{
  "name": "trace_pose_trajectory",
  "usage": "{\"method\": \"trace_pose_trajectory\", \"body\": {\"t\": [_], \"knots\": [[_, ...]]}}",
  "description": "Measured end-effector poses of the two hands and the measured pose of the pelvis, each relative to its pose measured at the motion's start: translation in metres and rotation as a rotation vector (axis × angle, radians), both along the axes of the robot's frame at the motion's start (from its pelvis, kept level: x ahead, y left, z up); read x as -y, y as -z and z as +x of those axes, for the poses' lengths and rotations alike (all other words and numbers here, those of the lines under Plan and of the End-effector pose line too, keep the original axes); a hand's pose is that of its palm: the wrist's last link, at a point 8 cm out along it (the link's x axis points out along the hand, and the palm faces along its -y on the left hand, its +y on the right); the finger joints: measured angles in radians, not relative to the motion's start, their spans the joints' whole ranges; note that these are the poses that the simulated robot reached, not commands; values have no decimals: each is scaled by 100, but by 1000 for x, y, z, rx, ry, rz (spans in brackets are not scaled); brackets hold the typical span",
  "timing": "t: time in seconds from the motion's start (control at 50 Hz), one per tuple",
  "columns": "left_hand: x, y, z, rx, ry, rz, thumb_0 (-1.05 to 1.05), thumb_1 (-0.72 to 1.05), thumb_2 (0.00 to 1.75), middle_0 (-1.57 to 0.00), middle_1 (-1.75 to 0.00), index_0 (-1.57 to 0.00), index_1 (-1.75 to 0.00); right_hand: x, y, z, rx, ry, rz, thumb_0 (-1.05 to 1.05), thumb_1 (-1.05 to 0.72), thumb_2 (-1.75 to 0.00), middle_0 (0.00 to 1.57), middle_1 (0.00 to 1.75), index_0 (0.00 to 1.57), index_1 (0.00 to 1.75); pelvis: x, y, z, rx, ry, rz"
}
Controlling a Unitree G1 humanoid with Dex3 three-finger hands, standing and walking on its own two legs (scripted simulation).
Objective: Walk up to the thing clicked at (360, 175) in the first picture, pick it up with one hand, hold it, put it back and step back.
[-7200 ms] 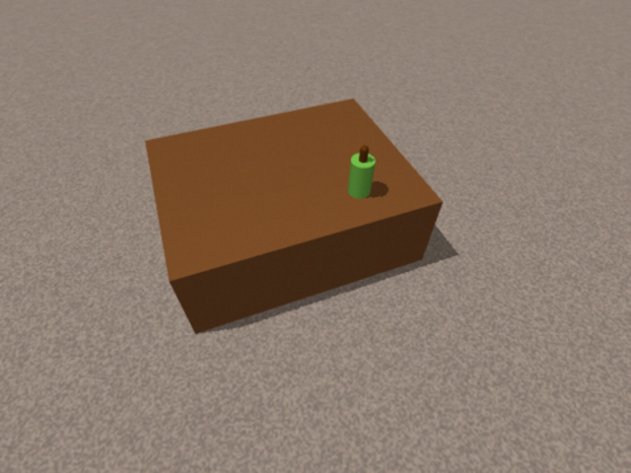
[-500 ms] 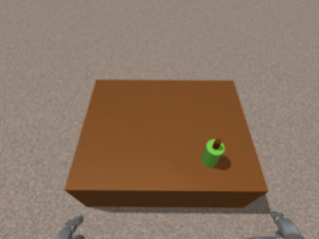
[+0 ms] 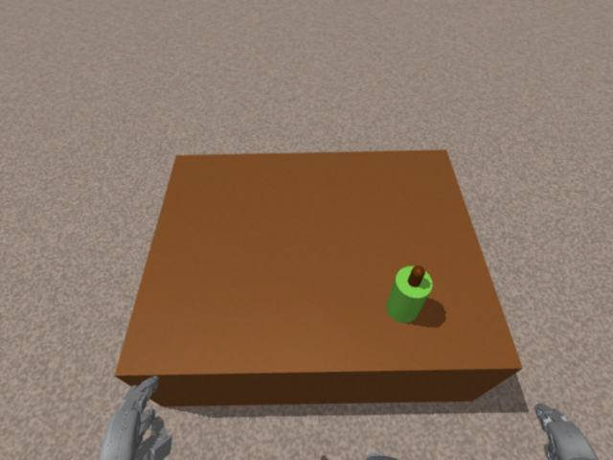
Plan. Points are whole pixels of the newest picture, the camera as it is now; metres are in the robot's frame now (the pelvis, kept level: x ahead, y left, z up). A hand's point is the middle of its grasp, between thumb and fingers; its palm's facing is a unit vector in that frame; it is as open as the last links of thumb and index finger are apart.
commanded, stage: go down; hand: right
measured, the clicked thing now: (410, 290) +0.50 -0.21 -0.31
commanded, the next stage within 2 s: none
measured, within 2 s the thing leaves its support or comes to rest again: neither
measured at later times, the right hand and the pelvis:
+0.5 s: hand out of the picture +0.13 -0.27 -0.10, palm faces +0.05 +0.94 -0.35, open 17.3 cm; pelvis -0.01 +0.00 -0.02, yaw -1 degrees
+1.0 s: hand (567, 345) +0.28 -0.35 -0.05, palm faces +0.19 +0.96 -0.22, open 17.4 cm; pelvis -0.03 +0.00 -0.03, yaw +1 degrees
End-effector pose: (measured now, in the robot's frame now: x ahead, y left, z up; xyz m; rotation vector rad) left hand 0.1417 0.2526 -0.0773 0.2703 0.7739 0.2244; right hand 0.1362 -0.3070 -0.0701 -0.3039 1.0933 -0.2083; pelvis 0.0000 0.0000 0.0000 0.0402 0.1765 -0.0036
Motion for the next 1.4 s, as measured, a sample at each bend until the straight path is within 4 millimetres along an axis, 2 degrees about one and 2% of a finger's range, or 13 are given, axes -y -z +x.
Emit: {"method": "trace_pose_trajectory", "body": {"t": [0.22,0.48,0.56,0.66,0.76,0.84,0.92,1.06,1.16,1.26,1.4], "knots": [[3,7,1,38,-2,7,1,91,90,-19,-30,-20,-30,2,-2,-5,18,14,-4,0,53,-3,6,6,5,6,-1,12,-2,-24,7,10],[1,6,-4,91,-8,38,1,91,90,-19,-30,-20,-30,7,-6,-17,40,20,-7,0,49,-4,6,5,6,5,-2,18,-9,-28,13,16],[1,6,-7,101,-4,50,1,91,90,-19,-30,-20,-30,11,-7,-15,59,27,-9,0,49,-4,6,5,6,5,-2,19,-13,-25,17,17],[0,10,-13,86,11,71,1,91,89,-20,-30,-20,-30,26,-10,7,147,57,-12,-1,49,-4,6,6,6,6,-3,22,-19,-24,20,18],[-2,16,-24,44,19,85,1,92,89,-20,-30,-21,-30,48,-22,48,270,77,3,-1,50,-4,6,6,6,6,-4,23,-25,-30,22,19],[-8,22,-39,-5,9,94,1,92,89,-20,-30,-21,-30,66,-30,81,342,80,28,-1,51,-4,6,6,6,6,-4,24,-28,-47,15,18],[-16,27,-60,-73,-10,100,1,92,88,-20,-30,-21,-30,78,-37,104,398,63,58,-1,51,-4,6,6,5,6,-2,26,-30,-65,4,16],[-29,39,-99,-218,-25,116,1,92,88,-20,-30,-21,-30,95,-39,129,513,44,87,-1,53,-4,5,6,5,6,-1,33,-35,-109,-12,11],[-33,46,-117,-304,-18,126,1,92,89,-20,-30,-21,-30,104,-39,145,598,38,93,-1,54,-5,4,6,5,6,-2,40,-40,-140,-17,11],[-33,50,-126,-349,-5,130,1,92,88,-20,-30,-21,-29,110,-41,160,656,35,102,-1,53,-5,4,6,5,6,-2,45,-42,-160,-19,15],[-29,53,-127,-379,14,129,1,92,88,-20,-30,-22,-29,121,-47,178,718,31,105,-1,51,-5,5,6,5,6,0,50,-44,-185,-21,25]]}}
